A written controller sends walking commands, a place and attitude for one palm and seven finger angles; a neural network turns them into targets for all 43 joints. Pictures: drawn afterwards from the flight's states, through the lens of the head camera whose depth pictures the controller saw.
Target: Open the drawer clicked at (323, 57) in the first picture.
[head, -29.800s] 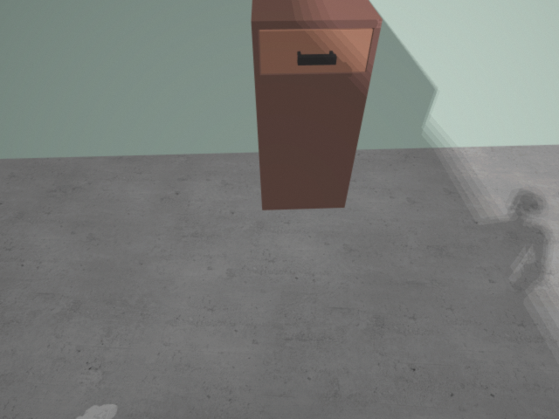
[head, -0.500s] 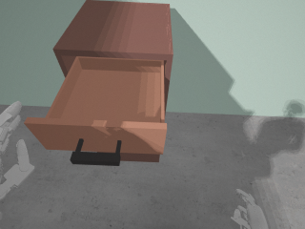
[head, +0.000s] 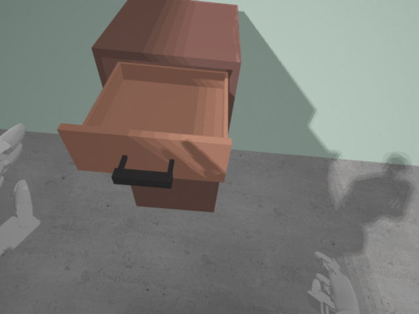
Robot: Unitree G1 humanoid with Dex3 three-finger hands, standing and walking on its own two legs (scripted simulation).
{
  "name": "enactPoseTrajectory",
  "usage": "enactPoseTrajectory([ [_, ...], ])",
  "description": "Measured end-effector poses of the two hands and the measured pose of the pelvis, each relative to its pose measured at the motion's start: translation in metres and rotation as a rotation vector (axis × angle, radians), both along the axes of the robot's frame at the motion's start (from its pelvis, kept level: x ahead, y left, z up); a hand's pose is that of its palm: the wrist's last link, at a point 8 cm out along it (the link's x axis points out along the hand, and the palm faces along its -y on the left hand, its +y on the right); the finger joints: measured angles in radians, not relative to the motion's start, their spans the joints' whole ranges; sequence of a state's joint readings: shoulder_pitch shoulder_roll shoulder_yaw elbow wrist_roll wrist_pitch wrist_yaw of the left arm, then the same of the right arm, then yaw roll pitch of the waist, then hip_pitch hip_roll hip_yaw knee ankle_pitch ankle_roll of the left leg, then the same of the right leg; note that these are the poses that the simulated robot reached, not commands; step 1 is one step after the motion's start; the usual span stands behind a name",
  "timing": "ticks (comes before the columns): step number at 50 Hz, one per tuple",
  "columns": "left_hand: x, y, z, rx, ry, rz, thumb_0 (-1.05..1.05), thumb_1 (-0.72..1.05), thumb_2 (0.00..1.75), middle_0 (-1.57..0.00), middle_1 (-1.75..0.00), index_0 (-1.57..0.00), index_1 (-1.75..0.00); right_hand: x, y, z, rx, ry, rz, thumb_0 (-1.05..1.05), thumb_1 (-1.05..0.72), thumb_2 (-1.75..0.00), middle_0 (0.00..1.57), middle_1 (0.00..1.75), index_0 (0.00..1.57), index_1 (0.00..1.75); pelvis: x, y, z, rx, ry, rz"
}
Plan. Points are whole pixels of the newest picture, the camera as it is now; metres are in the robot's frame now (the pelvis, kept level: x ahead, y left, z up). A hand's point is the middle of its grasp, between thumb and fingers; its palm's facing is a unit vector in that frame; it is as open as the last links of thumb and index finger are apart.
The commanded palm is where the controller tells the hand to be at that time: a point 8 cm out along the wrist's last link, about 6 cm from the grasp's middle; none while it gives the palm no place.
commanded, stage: step back with the hand held close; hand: left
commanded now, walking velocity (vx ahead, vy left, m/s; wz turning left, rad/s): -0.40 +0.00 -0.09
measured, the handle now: (145, 170) +0.41 +0.16 +0.02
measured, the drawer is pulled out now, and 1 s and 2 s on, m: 0.30 0.30 0.30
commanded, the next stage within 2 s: stop stepping back and stand still in 0.24 s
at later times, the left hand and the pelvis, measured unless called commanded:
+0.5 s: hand out of the picture +0.06 +0.25 +0.18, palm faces +0.31 -0.82 -0.49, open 7.4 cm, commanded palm -0.01 +0.29 +0.21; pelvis -0.14 +0.01 +0.01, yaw -1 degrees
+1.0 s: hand out of the picture +0.03 +0.25 +0.19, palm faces +0.37 -0.81 -0.46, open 7.4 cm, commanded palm -0.03 +0.29 +0.21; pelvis -0.17 +0.01 +0.01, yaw -2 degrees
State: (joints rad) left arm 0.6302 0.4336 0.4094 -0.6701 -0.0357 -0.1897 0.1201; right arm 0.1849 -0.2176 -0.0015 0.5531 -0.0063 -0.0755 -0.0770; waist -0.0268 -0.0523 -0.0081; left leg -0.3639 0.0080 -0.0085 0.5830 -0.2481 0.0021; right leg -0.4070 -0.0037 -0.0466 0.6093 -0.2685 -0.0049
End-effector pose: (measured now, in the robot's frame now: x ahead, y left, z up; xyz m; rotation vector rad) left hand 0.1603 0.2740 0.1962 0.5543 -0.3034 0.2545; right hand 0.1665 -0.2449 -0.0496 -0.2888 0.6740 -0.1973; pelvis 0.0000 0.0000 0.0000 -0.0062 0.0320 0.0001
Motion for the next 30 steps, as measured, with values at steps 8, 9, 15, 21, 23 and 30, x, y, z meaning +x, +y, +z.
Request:
enactPoseTrajectory([
  [8,-0.056,0.0,0.014,0.027,-0.073,0.076,0.01,0.89,0.9,-0.21,-0.3,-0.22,-0.3,-0.036,0.014,-0.009,0.055,-0.035,0.078,0.02,-0.91,-0.9,0.2,0.3,0.2,0.3,-0.043,-0.006,-0.002,0.008,-0.005,-0.027],
  [9,-0.06,-0.003,0.014,0.019,-0.079,0.074,0.01,0.89,0.9,-0.21,-0.3,-0.21,-0.3,-0.041,0.014,-0.012,0.065,-0.034,0.085,0.02,-0.91,-0.9,0.2,0.3,0.2,0.3,-0.05,-0.007,-0.002,-0.001,-0.006,-0.032],
  [15,-0.078,-0.006,0.012,-0.017,-0.056,0.037,0.01,0.89,0.9,-0.21,-0.3,-0.22,-0.3,-0.083,0.013,-0.011,0.079,0.041,0.059,0.02,-0.91,-0.9,0.2,0.3,0.2,0.3,-0.087,-0.005,0.008,0.023,0.005,-0.028],
  [21,-0.108,0.006,0.0,-0.004,-0.021,-0.012,0.01,0.89,0.9,-0.21,-0.3,-0.22,-0.3,-0.125,0.012,-0.006,0.01,0.03,0.008,0.02,-0.9,-0.9,0.2,0.3,0.2,0.3,-0.121,0.01,0.001,-0.01,0.028,0.003],
  [23,-0.121,0.01,-0.002,0.001,0.0,-0.012,0.01,0.89,0.9,-0.21,-0.3,-0.22,-0.3,-0.142,0.015,-0.006,0.01,0.042,-0.006,0.02,-0.91,-0.9,0.2,0.3,0.2,0.3,-0.133,0.011,0.003,0.001,0.013,-0.005],
  [30,-0.165,0.011,0.017,0.026,-0.036,0.041,0.01,0.89,0.9,-0.22,-0.3,-0.22,-0.3,-0.189,0.025,-0.005,0.054,0.035,0.009,0.02,-0.9,-0.9,0.2,0.3,0.2,0.3,-0.15,0.007,0.01,-0.011,-0.007,-0.021],
])
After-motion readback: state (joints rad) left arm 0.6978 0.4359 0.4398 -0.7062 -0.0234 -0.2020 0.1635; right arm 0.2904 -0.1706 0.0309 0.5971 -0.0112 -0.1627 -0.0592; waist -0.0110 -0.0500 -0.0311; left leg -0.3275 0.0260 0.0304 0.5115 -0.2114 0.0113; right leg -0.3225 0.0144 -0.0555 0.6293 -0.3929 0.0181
